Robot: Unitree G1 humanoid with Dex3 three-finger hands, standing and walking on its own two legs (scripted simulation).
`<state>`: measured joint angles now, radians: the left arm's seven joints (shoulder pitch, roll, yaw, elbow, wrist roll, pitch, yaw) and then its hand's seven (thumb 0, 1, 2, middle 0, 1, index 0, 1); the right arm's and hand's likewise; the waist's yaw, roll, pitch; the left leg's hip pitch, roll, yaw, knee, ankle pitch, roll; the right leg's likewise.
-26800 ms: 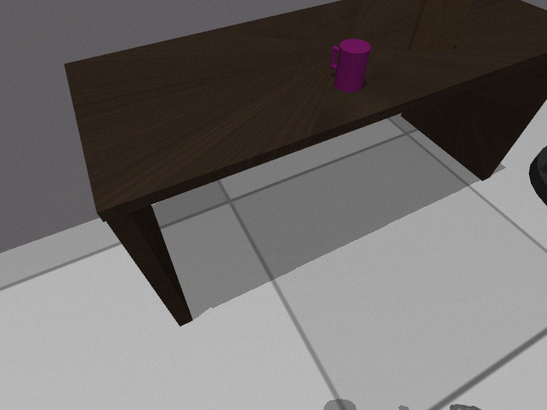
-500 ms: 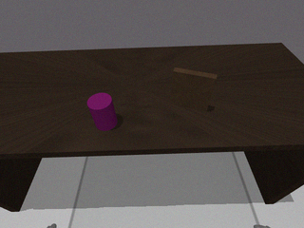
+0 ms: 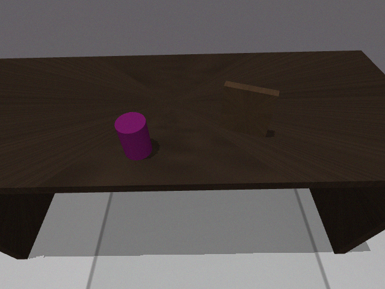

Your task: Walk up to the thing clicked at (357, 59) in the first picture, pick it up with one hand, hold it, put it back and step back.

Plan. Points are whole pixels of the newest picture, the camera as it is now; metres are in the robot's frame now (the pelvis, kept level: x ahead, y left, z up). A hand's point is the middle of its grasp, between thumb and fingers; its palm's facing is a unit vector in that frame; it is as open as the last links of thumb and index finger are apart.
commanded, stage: home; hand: left
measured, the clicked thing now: (134, 132) +0.49 +0.18 +0.01
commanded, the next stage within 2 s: stand in 1.04 s
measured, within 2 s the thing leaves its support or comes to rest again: neither
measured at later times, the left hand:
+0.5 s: hand out of the picture +0.08 +0.26 -0.15, palm faces -0.04 -0.93 -0.35, open 17.6 cm
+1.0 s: hand out of the picture +0.07 +0.26 -0.16, palm faces -0.03 -0.94 -0.34, open 17.5 cm
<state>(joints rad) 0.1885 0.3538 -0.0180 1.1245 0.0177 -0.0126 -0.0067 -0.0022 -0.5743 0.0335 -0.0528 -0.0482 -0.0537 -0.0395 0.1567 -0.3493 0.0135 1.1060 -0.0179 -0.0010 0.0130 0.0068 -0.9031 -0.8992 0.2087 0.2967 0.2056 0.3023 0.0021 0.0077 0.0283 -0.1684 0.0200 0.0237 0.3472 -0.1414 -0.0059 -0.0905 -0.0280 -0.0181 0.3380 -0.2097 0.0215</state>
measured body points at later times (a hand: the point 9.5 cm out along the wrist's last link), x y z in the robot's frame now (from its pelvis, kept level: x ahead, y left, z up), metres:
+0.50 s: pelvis +0.01 +0.00 +0.00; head +0.01 +0.00 +0.45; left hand +0.08 +0.31 -0.13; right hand +0.08 -0.30 -0.13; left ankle +0.03 +0.12 -0.75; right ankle -0.01 -0.13 -0.75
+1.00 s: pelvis +0.01 +0.01 +0.00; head +0.01 +0.01 +0.45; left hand +0.07 +0.31 -0.13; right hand +0.08 -0.30 -0.13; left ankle +0.03 +0.12 -0.75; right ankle -0.01 -0.13 -0.75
